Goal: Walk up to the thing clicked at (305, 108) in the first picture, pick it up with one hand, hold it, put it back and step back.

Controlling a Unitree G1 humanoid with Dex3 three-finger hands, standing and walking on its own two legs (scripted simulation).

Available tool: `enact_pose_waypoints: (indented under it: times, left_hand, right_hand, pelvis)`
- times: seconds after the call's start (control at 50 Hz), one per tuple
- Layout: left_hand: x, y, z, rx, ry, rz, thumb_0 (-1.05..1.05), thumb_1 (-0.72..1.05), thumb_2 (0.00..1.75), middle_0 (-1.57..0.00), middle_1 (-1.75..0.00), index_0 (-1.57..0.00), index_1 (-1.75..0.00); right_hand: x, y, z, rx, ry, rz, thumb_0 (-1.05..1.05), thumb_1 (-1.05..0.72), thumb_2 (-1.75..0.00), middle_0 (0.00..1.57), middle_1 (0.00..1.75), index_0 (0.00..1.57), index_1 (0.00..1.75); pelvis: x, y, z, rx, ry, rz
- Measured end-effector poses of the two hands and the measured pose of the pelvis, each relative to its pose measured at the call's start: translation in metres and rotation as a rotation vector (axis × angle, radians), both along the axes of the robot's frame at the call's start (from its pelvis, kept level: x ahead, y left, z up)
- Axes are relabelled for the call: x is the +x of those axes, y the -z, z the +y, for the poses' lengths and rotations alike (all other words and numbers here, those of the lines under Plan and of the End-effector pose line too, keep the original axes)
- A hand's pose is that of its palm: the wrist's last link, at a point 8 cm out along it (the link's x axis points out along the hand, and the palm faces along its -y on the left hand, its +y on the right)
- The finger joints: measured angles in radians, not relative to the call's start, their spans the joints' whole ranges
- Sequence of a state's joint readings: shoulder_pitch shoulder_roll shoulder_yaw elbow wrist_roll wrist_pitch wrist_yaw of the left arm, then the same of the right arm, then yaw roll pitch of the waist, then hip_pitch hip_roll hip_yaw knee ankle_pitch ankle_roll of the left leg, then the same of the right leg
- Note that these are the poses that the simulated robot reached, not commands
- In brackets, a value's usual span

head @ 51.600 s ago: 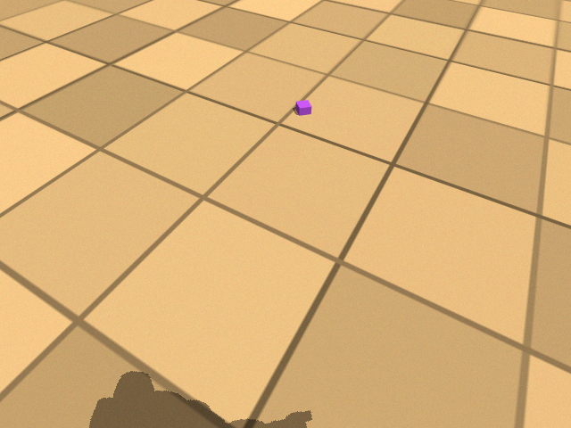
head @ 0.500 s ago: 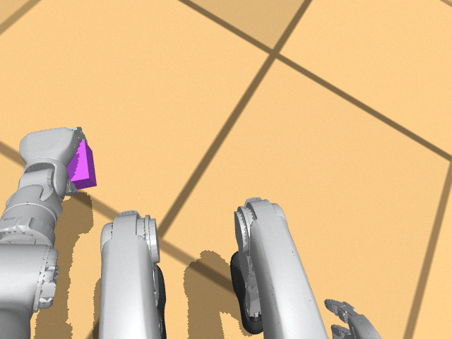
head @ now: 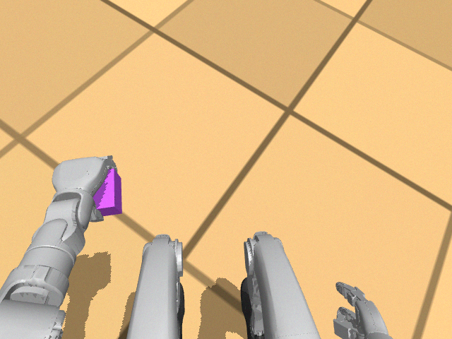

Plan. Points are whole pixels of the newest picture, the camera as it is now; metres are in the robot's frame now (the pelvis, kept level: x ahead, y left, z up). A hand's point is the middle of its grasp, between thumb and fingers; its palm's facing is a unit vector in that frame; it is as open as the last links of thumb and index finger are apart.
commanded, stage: lift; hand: left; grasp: from above
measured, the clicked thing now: (97, 194) +0.39 +0.25 -0.13
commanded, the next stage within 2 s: hold in 0.90 s
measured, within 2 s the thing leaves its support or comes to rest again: neither
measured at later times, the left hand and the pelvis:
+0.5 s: hand (51, 169) +0.36 +0.24 +0.08, palm faces -0.45 -0.10 -0.89, open 11.0 cm; pelvis +0.04 +0.00 +0.17, yaw +1 degrees
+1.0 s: hand (27, 127) +0.38 +0.23 +0.15, palm faces -0.45 -0.10 -0.89, open 11.0 cm; pelvis +0.07 +0.00 +0.24, yaw +2 degrees
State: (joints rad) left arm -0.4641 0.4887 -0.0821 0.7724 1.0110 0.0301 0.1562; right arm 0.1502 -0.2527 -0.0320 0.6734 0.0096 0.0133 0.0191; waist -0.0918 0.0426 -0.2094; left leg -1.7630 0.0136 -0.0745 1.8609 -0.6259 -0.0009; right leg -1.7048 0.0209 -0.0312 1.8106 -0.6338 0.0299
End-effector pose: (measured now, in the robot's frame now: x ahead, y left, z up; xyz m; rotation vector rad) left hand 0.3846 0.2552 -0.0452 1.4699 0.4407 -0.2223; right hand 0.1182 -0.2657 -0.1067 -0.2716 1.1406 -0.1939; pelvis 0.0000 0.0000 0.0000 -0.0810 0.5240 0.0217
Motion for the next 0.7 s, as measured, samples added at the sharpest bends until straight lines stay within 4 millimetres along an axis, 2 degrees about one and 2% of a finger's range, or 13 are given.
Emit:
enact_pose_waypoints:
  times: [0.22,0.34,0.52,0.7]
  left_hand:
    - [-0.025,-0.097,-0.001,-0.003,-0.039,0.027,0.0,-0.18,0.63,-0.61,-0.66,-0.65,-0.63]
    - [-0.029,-0.138,-0.005,-0.002,-0.029,0.041,0.0,-0.18,0.63,-0.61,-0.65,-0.65,-0.63]
    - [-0.02,-0.182,-0.013,0.004,-0.013,0.051,0.0,-0.17,0.62,-0.6,-0.65,-0.64,-0.63]
    - [-0.012,-0.215,-0.019,0.001,-0.021,0.047,0.0,-0.18,0.63,-0.61,-0.67,-0.65,-0.63]
  right_hand:
    - [0.013,-0.085,0.011,0.018,0.037,-0.061,0.0,-0.91,-0.9,0.2,0.3,0.2,0.3]
    - [0.015,-0.126,0.012,0.012,0.051,-0.083,0.01,-0.91,-0.9,0.2,0.3,0.2,0.3]
    - [0.015,-0.171,0.008,0.002,0.073,-0.087,0.01,-0.91,-0.9,0.2,0.3,0.2,0.3]
    - [0.017,-0.2,0.007,0.013,0.082,-0.065,0.01,-0.9,-0.9,0.2,0.3,0.2,0.3]
  pelvis:
    - [0.014,-0.085,0.002,0.024,-0.008,-0.105]
    - [0.024,-0.126,0.002,0.033,-0.01,-0.166]
    - [0.041,-0.172,0.003,0.044,-0.007,-0.232]
    - [0.056,-0.204,0.004,0.055,-0.003,-0.284]
